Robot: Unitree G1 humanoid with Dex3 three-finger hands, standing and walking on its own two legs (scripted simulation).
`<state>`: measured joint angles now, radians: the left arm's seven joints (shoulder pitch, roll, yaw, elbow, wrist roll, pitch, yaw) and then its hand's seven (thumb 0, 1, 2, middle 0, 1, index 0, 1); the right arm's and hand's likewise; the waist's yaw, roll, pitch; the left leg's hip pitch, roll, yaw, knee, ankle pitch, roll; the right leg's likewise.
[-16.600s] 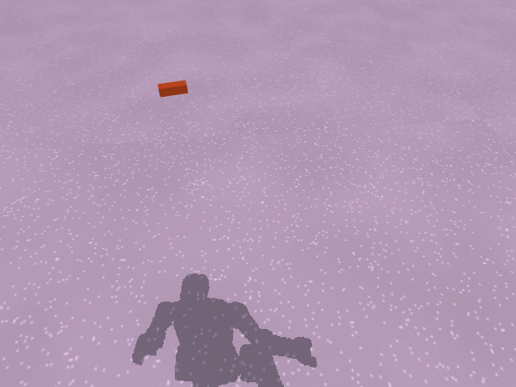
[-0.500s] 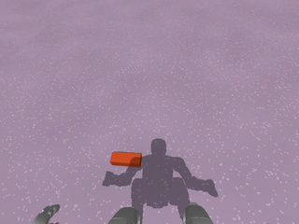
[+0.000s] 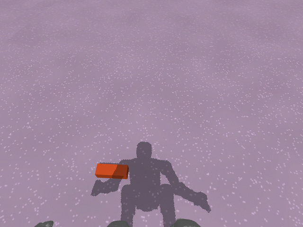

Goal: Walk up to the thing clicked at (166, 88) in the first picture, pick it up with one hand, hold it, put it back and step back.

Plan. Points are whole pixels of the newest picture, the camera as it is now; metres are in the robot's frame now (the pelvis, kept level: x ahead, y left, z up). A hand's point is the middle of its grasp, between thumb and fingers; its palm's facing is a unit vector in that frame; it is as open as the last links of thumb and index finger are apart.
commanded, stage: walk up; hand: left
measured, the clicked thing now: (112, 171) +0.50 +0.26 -0.72
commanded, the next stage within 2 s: stand in 1.94 s
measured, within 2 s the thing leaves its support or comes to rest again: neither
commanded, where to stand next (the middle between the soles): +0.10 +0.04 m, yaw -2 degrees
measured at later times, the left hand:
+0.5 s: hand out of the picture +0.09 +0.29 -0.16, palm faces -0.06 -0.90 -0.42, open 7.3 cm
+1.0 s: hand out of the picture +0.08 +0.29 -0.13, palm faces -0.06 -0.91 -0.41, open 7.3 cm
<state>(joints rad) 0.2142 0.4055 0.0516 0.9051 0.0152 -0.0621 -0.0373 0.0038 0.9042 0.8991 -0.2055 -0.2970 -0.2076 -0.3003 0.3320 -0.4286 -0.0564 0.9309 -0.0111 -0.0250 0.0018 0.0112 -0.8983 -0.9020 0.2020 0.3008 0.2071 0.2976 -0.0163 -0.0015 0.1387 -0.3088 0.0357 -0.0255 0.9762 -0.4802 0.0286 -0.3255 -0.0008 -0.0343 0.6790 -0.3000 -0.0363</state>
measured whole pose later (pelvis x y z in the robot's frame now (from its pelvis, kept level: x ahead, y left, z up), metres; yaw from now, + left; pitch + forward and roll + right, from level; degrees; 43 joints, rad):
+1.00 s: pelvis -0.01 +0.01 +0.01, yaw -1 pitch -3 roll +1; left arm 0.23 0.44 0.05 0.94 0.01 -0.04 -0.02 0.00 0.90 0.90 -0.21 -0.30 -0.21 -0.30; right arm 0.30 -0.40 -0.04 0.94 -0.02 -0.03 0.02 0.01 -0.90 -0.90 0.20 0.30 0.21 0.30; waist -0.03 -0.01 0.09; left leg -0.27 0.01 -0.03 0.60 -0.28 -0.01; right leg -0.37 -0.04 0.00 0.72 -0.38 -0.02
